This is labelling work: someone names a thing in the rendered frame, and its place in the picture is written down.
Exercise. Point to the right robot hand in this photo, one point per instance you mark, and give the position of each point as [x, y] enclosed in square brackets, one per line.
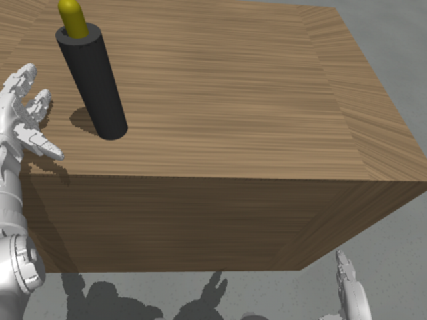
[354, 303]

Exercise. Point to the left robot hand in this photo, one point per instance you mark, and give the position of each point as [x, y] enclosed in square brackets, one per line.
[21, 123]

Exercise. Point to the bottle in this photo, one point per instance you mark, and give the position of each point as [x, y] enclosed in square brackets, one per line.
[83, 48]

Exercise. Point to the left robot arm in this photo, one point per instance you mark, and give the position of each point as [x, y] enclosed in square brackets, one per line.
[21, 268]

